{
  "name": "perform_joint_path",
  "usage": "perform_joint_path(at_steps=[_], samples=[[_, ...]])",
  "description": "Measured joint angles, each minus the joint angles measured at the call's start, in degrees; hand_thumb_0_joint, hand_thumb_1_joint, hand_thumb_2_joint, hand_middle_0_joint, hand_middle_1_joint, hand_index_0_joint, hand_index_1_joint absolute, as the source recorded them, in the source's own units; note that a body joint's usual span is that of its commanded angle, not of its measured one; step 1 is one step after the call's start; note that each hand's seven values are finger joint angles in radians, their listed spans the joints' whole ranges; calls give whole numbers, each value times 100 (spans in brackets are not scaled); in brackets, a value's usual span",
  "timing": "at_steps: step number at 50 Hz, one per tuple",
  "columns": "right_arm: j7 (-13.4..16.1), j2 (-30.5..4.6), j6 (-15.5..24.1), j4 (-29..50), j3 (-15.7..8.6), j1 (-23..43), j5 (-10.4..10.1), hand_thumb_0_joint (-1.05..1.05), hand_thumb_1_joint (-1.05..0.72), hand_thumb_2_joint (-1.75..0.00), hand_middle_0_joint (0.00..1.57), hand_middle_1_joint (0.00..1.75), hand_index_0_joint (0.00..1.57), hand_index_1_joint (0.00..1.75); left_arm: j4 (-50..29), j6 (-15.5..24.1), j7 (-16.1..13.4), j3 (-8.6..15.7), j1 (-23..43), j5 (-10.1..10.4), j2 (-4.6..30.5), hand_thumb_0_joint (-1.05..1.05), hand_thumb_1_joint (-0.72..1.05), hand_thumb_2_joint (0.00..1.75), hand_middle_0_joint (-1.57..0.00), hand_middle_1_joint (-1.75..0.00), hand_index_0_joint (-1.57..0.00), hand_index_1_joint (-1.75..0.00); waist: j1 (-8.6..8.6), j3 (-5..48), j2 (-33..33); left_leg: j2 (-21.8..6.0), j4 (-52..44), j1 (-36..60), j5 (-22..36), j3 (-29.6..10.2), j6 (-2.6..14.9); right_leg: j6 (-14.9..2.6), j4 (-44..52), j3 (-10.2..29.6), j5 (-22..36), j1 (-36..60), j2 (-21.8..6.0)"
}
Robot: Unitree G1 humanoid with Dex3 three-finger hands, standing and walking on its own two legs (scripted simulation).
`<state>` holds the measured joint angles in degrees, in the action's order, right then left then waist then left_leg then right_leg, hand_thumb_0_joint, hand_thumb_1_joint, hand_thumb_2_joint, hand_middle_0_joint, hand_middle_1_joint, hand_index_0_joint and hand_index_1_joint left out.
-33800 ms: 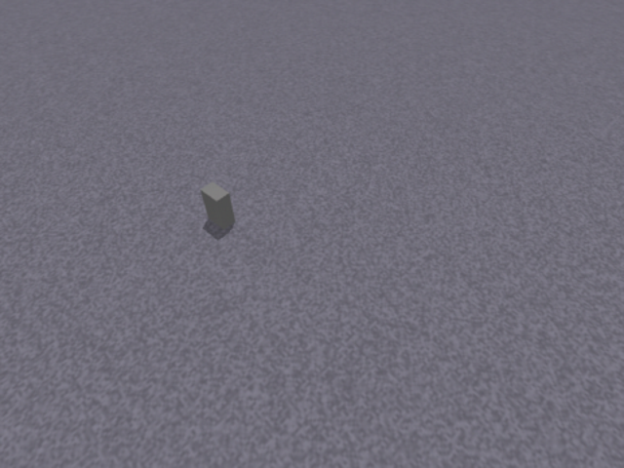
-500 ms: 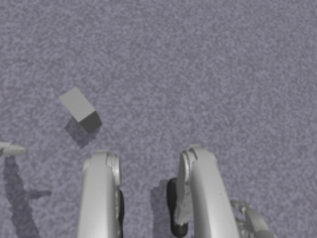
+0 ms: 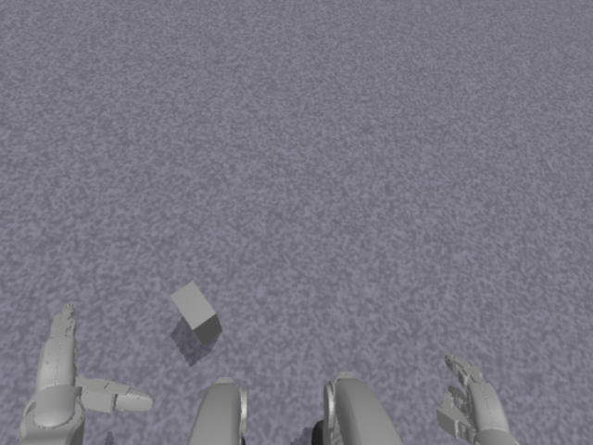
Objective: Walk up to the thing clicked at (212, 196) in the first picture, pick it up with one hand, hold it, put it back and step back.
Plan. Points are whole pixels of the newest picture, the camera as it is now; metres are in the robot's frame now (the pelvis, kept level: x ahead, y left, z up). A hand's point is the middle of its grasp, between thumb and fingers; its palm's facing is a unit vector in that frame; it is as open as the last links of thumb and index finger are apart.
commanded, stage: home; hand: left
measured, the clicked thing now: (198, 314) +0.45 +0.22 -0.54
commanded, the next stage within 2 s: none
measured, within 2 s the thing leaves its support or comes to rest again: neither
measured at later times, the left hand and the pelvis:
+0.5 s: hand (111, 397) +0.20 +0.19 +0.04, palm faces +0.14 -0.95 -0.30, open 17.2 cm; pelvis +0.04 +0.00 +0.09, yaw +1 degrees
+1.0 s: hand (121, 399) +0.20 +0.18 +0.04, palm faces +0.13 -0.95 -0.29, open 17.2 cm; pelvis +0.04 -0.01 +0.10, yaw +2 degrees
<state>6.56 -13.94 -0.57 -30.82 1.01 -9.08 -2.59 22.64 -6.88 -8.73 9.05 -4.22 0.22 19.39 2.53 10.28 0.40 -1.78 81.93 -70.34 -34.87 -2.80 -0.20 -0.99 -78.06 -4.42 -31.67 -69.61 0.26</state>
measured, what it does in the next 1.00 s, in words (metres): rises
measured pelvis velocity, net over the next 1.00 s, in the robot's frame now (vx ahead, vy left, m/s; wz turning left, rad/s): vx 0.04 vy -0.01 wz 0.03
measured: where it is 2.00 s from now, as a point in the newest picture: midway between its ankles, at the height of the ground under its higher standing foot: outside the picture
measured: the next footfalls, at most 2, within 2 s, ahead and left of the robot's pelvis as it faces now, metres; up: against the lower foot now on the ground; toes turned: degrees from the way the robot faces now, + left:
none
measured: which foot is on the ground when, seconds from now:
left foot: down 0.00-1.00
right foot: down 0.00-1.00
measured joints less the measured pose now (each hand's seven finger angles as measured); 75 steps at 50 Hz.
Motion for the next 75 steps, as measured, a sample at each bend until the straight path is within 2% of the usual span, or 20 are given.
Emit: perform_joint_path(at_steps=[7, 13, 20, 25, 34, 47, 75], samples=[[131, 113, 79, 55, 66, -384, -6, 1, -90, -90, 20, 30, 20, 30, -599, -372, -120, -440, -750, 81, -324, -1, -53, 6, -6, -5, -6, -5, 27, -120, 72, -9, -1146, 1447, 266, 25, 8, 30, 1173, 15, 268, 1471, 29], [288, 200, 163, 186, 103, -696, -2, 1, -90, -90, 20, 30, 20, 30, -1415, -668, -199, -789, -1555, 136, -521, -1, -51, 7, -6, -6, -6, -6, 19, -140, 165, -4, -1964, 2495, 469, 79, 29, 60, 1998, 61, 478, 2519, 36], [384, 235, 332, 347, 126, -776, 25, 1, -90, -90, 20, 30, 20, 30, -2221, -787, -162, -1031, -2213, 147, -646, -1, -50, 8, -6, -6, -6, -6, -62, -167, 238, 12, -2453, 3196, 583, 115, 40, 76, 2471, 93, 584, 3211, 29], [395, 235, 469, 408, 131, -683, 70, 1, -90, -90, 20, 30, 20, 30, -2363, -805, -77, -1046, -2365, 132, -693, -1, -50, 8, -6, -6, -6, -6, -117, -247, 225, 23, -2591, 3409, 628, 103, 29, 69, 2587, 79, 609, 3422, 19], [383, 188, 622, 348, 128, -595, 126, 1, -90, -90, 20, 30, 20, 30, -2265, -852, -3, -1006, -2263, 109, -665, -1, -49, 9, -6, -6, -6, -6, -157, -395, 159, 30, -2677, 3529, 678, 56, -12, 31, 2641, 33, 622, 3546, 14], [378, 195, 637, 217, 121, -708, 120, 1, -90, -90, 20, 30, 20, 30, -2085, -821, 36, -1001, -2183, 115, -714, -1, -49, 8, -6, -6, -6, -6, -102, -434, 174, 11, -2795, 3654, 730, 54, -47, -4, 2723, 32, 655, 3651, 35], [395, 199, 731, 156, 109, -623, 141, 1, -91, -90, 20, 30, 20, 30, -2032, -777, 100, -983, -2160, 100, -751, -1, -51, 7, -5, -6, -6, -6, -141, -472, 144, 16, -2878, 3711, 798, 63, -67, -25, 2755, 42, 697, 3683, 31]])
